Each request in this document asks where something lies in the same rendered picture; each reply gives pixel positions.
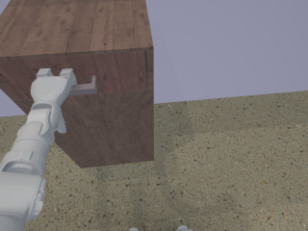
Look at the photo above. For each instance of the cabinet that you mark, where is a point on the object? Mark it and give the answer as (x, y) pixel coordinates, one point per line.
(102, 129)

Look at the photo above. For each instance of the robot left upper arm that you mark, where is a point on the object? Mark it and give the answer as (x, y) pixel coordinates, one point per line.
(21, 199)

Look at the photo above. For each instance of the robot left forearm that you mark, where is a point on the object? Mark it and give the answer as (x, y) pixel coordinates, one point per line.
(30, 148)

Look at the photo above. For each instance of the drawer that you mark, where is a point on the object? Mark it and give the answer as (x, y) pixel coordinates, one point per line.
(115, 72)

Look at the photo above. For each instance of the handle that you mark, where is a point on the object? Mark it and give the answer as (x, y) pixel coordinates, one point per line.
(83, 89)

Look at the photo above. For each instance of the left robot hand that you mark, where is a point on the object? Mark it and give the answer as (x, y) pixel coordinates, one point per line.
(48, 87)

